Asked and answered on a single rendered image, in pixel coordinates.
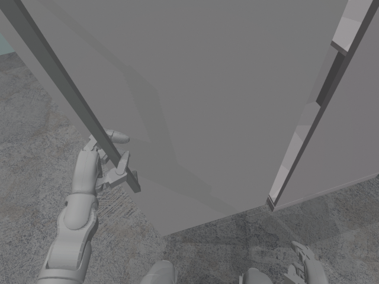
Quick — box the left robot hand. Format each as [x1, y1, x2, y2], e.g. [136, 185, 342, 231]
[71, 128, 130, 197]

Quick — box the right robot hand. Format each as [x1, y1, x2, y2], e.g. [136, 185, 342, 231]
[284, 241, 329, 284]

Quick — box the handle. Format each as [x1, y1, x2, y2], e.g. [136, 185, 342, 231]
[0, 0, 141, 193]

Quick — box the fridge door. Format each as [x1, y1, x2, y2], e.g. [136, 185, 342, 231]
[0, 0, 348, 237]

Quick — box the robot thigh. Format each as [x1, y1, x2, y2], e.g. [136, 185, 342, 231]
[139, 261, 178, 284]
[238, 270, 273, 284]

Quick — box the left robot thigh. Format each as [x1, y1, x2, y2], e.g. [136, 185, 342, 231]
[139, 261, 178, 284]

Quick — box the left robot forearm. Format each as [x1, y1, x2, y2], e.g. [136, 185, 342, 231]
[36, 193, 99, 284]

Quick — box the right robot thigh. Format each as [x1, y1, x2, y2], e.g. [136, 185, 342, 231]
[238, 270, 273, 284]

